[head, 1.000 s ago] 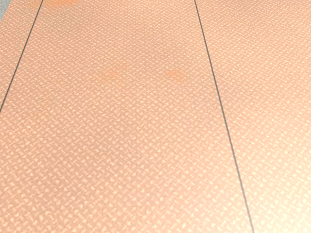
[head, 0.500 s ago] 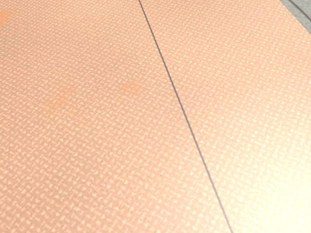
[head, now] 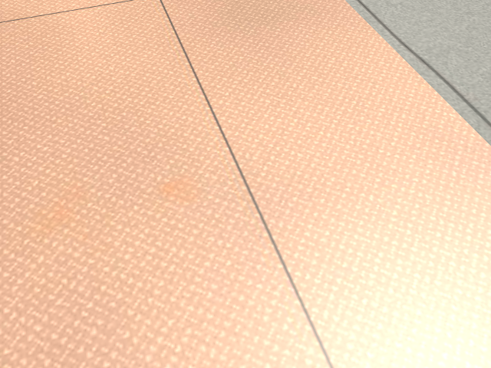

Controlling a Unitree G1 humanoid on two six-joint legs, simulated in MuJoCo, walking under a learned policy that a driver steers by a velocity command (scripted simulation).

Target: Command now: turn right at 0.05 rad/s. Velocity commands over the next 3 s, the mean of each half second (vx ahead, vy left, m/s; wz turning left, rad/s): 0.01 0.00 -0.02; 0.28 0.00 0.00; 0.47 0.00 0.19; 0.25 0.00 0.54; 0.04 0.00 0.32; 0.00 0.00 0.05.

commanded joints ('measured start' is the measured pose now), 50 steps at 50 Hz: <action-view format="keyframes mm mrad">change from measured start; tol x8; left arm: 1 -4 100 27 -56 0 -19 4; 35 134 158 43 137 -35 -94 17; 40 -54 83 18 49 -36 -104 9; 44 7 104 23 52 -55 -145 -3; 50 -165 35 9 -12 -30 -129 -29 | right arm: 1 -26 -124 -29 -52 1 -6 -4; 29 13 -121 -24 164 15 9 -25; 36 -18 -88 -16 138 38 -91 5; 39 172 -117 -29 209 42 -104 20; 41 413 -271 -78 275 33 -102 22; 46 284 -99 -16 222 17 -87 33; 50 306 -127 -11 218 10 -59 6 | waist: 1 -8 -12 -84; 30 0 -15 56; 37 -9 -170 107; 39 -90 -108 75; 41 -152 268 3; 44 -65 77 43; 50 -69 80 75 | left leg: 1 127 70 -65 -35 281 45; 26 116 42 -60 -105 154 34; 31 -32 5 -62 -71 -400 84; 36 -172 -12 12 98 -136 91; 39 105 11 -35 -75 -90 124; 41 485 278 -542 -284 -41 269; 42 519 363 -639 -292 59 302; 46 420 271 -317 -309 301 215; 50 282 191 -157 -378 392 201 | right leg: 1 -41 -98 80 -78 311 -18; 26 -20 -91 51 -136 226 3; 30 -104 -75 65 -166 -347 -49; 32 -116 -129 144 -206 -436 -92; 35 24 -275 373 -325 -405 -178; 38 -45 -265 332 -282 -202 -164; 40 -250 -92 61 26 68 -52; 42 -598 -20 -31 508 -218 20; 43 -638 -73 6 600 -173 1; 50 -534 -164 -152 330 169 47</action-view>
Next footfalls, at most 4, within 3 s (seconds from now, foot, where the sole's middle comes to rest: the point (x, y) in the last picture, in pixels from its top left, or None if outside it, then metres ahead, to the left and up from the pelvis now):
1.24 right None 0.41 -0.10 -0.77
1.76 left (193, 319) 0.64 0.19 -0.77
2.26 right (262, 287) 0.74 -0.01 -0.77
2.56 left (187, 343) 0.57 0.20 -0.77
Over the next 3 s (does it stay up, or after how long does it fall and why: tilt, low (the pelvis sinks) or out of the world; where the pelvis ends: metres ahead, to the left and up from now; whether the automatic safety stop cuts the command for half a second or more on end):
stays up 0.61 0.09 0.00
